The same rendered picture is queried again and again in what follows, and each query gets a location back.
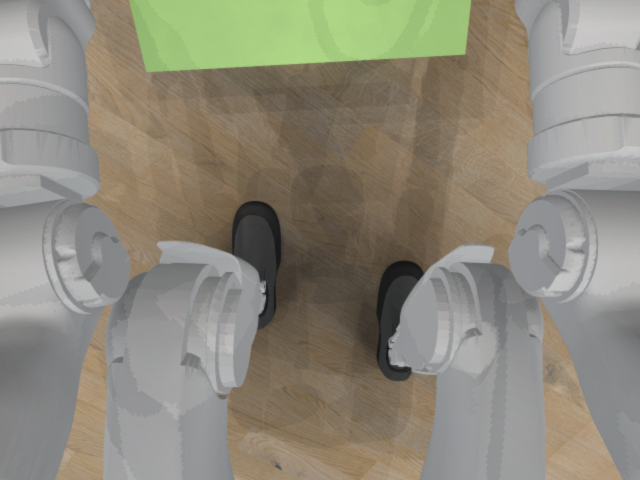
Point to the robot right forearm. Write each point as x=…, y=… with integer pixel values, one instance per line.
x=584, y=65

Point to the robot left upper arm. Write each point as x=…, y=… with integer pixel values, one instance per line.
x=61, y=263

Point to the robot right upper arm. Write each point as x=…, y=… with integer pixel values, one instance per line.
x=579, y=251

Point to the left robot thigh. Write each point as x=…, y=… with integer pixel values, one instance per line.
x=189, y=337

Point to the carton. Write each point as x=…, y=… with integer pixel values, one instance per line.
x=179, y=35

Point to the robot right foot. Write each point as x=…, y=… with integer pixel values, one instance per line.
x=396, y=284

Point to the robot left forearm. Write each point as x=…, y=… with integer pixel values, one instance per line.
x=45, y=151

